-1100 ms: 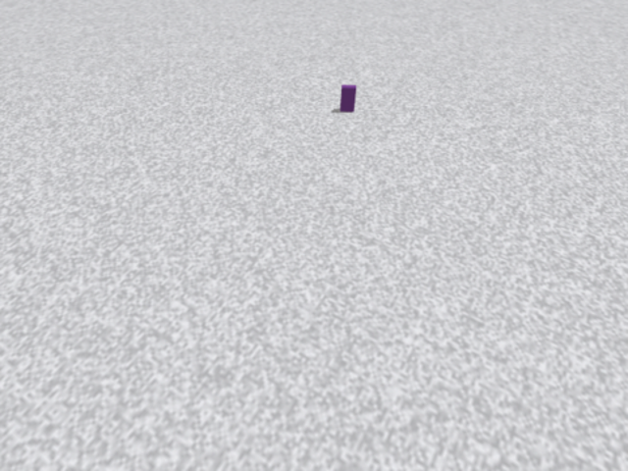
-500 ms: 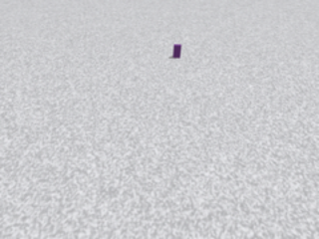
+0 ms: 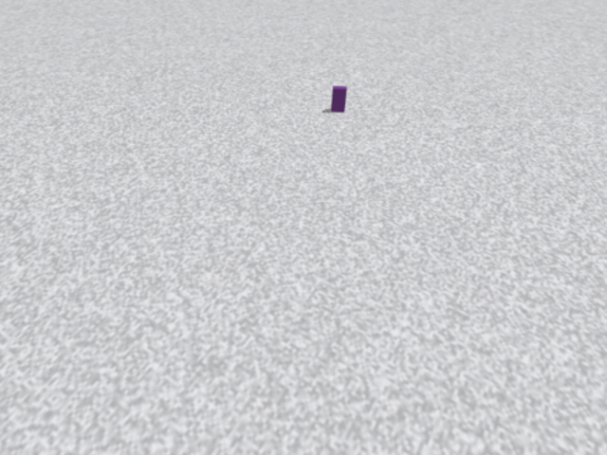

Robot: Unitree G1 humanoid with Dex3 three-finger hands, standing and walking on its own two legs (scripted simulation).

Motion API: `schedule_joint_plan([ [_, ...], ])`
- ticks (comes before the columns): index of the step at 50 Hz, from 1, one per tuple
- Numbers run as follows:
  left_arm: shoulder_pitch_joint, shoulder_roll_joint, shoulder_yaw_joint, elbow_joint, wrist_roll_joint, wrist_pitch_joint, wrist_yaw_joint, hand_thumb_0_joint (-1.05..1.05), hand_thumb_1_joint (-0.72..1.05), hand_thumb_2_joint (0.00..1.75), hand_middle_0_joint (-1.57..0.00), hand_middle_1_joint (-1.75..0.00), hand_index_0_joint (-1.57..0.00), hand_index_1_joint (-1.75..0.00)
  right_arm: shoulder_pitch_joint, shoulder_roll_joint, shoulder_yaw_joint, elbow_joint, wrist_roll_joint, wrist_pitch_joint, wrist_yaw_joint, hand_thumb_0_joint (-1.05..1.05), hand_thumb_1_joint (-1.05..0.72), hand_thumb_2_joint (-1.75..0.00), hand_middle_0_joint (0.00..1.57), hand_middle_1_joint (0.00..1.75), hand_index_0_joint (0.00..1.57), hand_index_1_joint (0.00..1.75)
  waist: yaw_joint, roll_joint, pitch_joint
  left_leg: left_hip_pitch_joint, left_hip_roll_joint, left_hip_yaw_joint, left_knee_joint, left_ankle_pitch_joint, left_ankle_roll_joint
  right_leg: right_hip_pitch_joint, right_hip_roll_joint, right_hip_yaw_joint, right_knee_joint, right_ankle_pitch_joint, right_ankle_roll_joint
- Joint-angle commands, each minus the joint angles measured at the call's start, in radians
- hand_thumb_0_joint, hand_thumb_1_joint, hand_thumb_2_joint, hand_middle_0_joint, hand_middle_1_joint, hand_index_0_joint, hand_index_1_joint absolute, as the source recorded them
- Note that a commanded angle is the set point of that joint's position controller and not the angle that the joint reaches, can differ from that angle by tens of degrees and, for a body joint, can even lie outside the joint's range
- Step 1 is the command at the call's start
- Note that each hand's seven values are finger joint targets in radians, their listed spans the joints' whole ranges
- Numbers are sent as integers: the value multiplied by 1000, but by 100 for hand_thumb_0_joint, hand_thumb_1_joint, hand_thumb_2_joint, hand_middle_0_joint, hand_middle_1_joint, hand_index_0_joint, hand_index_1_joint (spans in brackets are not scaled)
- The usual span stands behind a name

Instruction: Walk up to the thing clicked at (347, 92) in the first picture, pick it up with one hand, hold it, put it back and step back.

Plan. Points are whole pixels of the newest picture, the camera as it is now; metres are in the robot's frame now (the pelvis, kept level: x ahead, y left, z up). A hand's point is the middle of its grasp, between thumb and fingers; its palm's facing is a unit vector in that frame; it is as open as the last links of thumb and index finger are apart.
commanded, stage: stand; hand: left
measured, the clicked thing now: (338, 99) +2.09 -0.19 -0.71
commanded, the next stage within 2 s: walk up in 0.02 s
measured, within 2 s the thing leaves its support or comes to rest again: neither
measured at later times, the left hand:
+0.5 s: hand (194, 406) +0.22 +0.18 -0.13, palm faces -0.08 -0.91 -0.42, open 7.4 cm
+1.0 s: hand (240, 251) +0.53 +0.15 -0.15, palm faces -0.25 -0.91 -0.34, open 7.4 cm
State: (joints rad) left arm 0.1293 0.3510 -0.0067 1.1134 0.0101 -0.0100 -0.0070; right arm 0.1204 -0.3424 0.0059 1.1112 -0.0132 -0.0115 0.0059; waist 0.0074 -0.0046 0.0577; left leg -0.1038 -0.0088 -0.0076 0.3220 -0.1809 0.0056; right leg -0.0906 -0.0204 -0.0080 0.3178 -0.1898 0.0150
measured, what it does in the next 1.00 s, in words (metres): walks ahead: right foot, then left foot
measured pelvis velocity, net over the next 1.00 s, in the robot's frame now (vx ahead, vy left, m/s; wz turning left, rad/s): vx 0.40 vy -0.11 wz -0.20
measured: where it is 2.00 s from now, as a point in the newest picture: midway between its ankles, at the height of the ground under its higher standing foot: (363, 255)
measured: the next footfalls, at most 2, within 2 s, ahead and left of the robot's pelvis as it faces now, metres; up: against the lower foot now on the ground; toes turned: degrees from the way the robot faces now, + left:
right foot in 0.36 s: +0.18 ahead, -0.24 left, +0.00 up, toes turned -12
left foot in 0.78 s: +0.47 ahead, +0.01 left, +0.00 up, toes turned -1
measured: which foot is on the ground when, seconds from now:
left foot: down 0.00-0.36, up 0.38-0.76, down 0.78-1.00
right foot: down 0.00-0.06, up 0.08-0.34, down 0.36-0.80, up 0.82-1.00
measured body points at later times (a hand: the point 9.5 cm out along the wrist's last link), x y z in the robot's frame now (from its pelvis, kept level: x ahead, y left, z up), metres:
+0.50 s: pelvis +0.13 -0.10 -0.02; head +0.11 -0.13 +0.43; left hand +0.22 +0.23 -0.11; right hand +0.18 -0.46 -0.14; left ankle +0.10 +0.03 -0.69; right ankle +0.14 -0.23 -0.75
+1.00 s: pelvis +0.40 -0.11 -0.01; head +0.42 -0.10 +0.44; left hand +0.54 +0.20 -0.13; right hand +0.41 -0.45 -0.10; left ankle +0.43 +0.01 -0.75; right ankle +0.42 -0.26 -0.70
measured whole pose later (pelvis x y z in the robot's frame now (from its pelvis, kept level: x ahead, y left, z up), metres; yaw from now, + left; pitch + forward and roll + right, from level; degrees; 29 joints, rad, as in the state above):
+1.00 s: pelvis +0.40 -0.11 -0.01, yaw -11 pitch -2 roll +1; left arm 0.24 0.47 0.04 0.93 0.00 -0.07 -0.08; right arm 0.26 -0.40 -0.06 0.89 -0.01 -0.09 0.07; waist -0.01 -0.07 0.05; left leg -0.18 0.06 0.16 0.46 -0.25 0.01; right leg -0.51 -0.08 0.01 0.95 -0.32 -0.01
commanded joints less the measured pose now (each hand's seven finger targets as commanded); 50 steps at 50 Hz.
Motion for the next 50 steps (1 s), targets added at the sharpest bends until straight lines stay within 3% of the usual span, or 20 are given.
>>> schedule_joint_plan([
  [1,11,326,124,-132,26,-32,-26,0,90,90,-20,-30,-20,-30,29,-346,-129,-120,-20,-53,7,0,-90,-90,20,30,20,30,-18,-10,-209,74,143,-127,39,-437,94,-85,-66,105,68,-390,-75],
  [3,-155,258,114,-185,35,-28,-57,0,90,90,-20,-30,-20,-30,99,-367,-159,-103,-27,-62,22,0,-90,-90,20,30,20,30,-98,124,-30,154,265,-285,-93,-659,172,-509,-30,23,297,-384,-56],
  [4,-205,239,110,-217,39,-31,-63,0,90,90,-20,-30,-20,-30,141,-381,-174,-111,-28,-68,24,0,-90,-90,20,30,20,30,-128,185,25,181,417,-434,-192,-636,241,-655,-34,12,481,-301,-44],
  [5,-227,248,109,-233,39,-40,-65,0,90,90,-20,-30,-20,-30,148,-384,-178,-126,-26,-78,24,0,-90,-90,20,30,20,30,-126,110,51,161,457,-468,-217,-573,263,-694,-80,93,515,-281,-46],
  [8,-88,287,120,-214,22,-42,-95,0,90,90,-20,-30,-20,-30,33,-375,-174,-184,-27,-92,26,0,-90,-90,20,30,20,30,-34,119,-18,116,394,-328,-248,-607,221,-604,-127,90,547,-233,-27],
  [13,-4,278,133,-201,20,-34,-121,0,90,90,-20,-30,-20,-30,-65,-373,-171,-213,-36,-95,45,0,-90,-90,20,30,20,30,27,176,-11,-120,268,-45,-192,-450,148,-267,-95,-27,371,-90,-7],
  [17,227,314,164,-123,25,-49,-94,0,90,90,-20,-30,-20,-30,-84,-317,-147,-216,-41,-71,48,0,-90,-90,20,30,20,30,138,-66,-69,-376,164,116,265,-469,105,165,-14,-117,233,-66,-16],
  [18,372,390,194,-95,32,-62,-70,0,90,90,-20,-30,-20,-30,-39,-223,-112,-225,-40,-68,53,0,-90,-90,20,30,20,30,204,-355,-125,-544,42,176,671,-447,74,314,-77,68,97,-338,-48],
  [19,378,466,197,-138,35,-75,-54,0,90,90,-20,-30,-20,-30,-69,-196,-91,-273,-16,-70,54,0,-90,-90,20,30,20,30,193,-423,-80,-734,-23,62,892,-417,28,231,-317,604,-180,-709,-140],
  [20,238,502,186,-186,13,-78,-55,0,90,90,-20,-30,-20,-30,-97,-297,-118,-273,-15,-68,49,0,-90,-90,20,30,20,30,131,-223,6,-690,77,-59,920,-316,15,51,-443,801,-295,-857,-244],
  [22,93,443,173,-227,2,-88,-49,0,90,90,-20,-30,-20,-30,-40,-340,-128,-221,0,-75,63,0,-90,-90,20,30,20,30,41,-98,34,-625,154,-73,866,-158,14,-5,-350,568,-220,-637,-229],
  [25,52,377,148,-237,-4,-101,-43,0,90,90,-20,-30,-20,-30,56,-324,-131,-189,-3,-62,84,0,-90,-90,20,30,20,30,-9,-135,35,-483,178,-60,707,-106,7,-121,-268,307,-207,-453,-193],
  [35,110,387,140,-269,4,-108,-52,0,90,90,-20,-30,-20,-30,-94,-265,-139,-289,-9,-66,107,0,-90,-90,20,30,20,30,42,-50,13,-297,136,77,277,61,-18,-120,-216,85,-127,-230,-202],
  [38,116,345,122,-275,2,-95,-50,0,90,90,-20,-30,-20,-30,149,-309,-168,-226,-20,-82,84,0,-90,-90,20,30,20,30,-81,84,-129,81,46,132,170,-33,25,-175,-135,-29,298,148,-151],
  [39,168,280,97,-280,-4,-89,-42,0,90,90,-20,-30,-20,-30,326,-377,-198,-185,-42,-89,66,0,-90,-90,20,30,20,30,-147,262,-230,309,149,-43,118,-230,90,-358,-62,-77,655,93,-106],
  [40,181,207,76,-304,-21,-93,-38,0,90,90,-20,-30,-20,-30,362,-453,-212,-211,-39,-98,50,0,-90,-90,20,30,20,30,-147,385,-247,433,424,-575,-41,-403,177,-648,97,-4,877,-332,-63],
  [41,156,318,88,-297,-12,-95,-24,0,90,90,-20,-30,-20,-30,288,-490,-223,-234,9,-95,49,0,-90,-90,20,30,20,30,-129,229,-252,338,485,-688,-120,-475,274,-651,33,130,941,-309,-88],
  [43,129,332,92,-269,-29,-103,-33,0,90,90,-20,-30,-20,-30,168,-392,-183,-269,14,-97,44,0,-90,-90,20,30,20,30,-70,116,-101,181,385,-360,-71,-322,227,-650,-49,134,893,-164,-71],
  [45,154,315,97,-240,-22,-96,-47,0,90,90,-20,-30,-20,-30,128,-337,-154,-281,18,-103,41,0,-90,-90,20,30,20,30,-30,135,-44,18,348,-190,-90,-167,203,-561,-103,108,771,-143,-48],
  [50,62,285,102,-271,-4,-77,-91,0,90,90,-20,-30,-20,-30,93,-369,-149,-306,6,-119,52,0,-90,-90,20,30,20,30,-22,160,14,-112,328,-51,-158,-216,224,-450,-128,24,463,-58,-10],
])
